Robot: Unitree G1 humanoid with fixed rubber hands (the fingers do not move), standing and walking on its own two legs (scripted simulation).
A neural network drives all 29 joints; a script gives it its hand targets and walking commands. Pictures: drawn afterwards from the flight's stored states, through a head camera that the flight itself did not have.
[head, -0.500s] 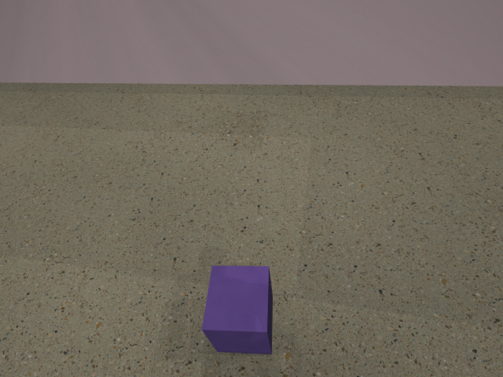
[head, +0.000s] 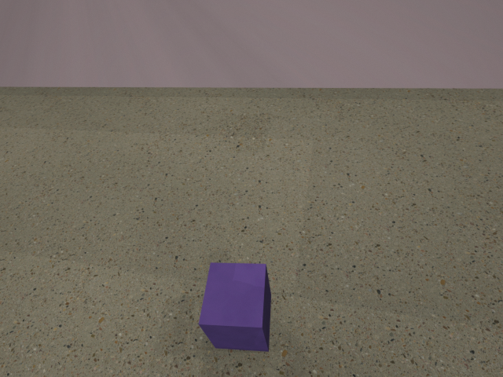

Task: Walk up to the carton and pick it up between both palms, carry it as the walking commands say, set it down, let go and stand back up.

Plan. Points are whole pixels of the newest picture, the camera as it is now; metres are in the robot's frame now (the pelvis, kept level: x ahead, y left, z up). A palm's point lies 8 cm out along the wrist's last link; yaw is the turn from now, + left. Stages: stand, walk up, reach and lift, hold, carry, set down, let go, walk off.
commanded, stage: walk up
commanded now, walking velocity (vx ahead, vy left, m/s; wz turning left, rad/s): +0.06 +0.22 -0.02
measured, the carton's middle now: (239, 307) +0.49 +0.16 -0.65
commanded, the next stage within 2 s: stand in 1.88 s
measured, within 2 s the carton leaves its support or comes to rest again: neither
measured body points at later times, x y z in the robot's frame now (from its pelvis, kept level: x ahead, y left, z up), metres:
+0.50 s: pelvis +0.02 +0.13 -0.01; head +0.04 +0.14 +0.44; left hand +0.03 +0.35 -0.17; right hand +0.04 -0.12 -0.15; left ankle +0.04 +0.21 -0.75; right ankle -0.02 -0.02 -0.69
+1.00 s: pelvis +0.03 +0.16 +0.00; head +0.05 +0.14 +0.45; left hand +0.04 +0.40 -0.14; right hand +0.07 -0.07 -0.16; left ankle +0.02 +0.28 -0.70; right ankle +0.03 +0.01 -0.75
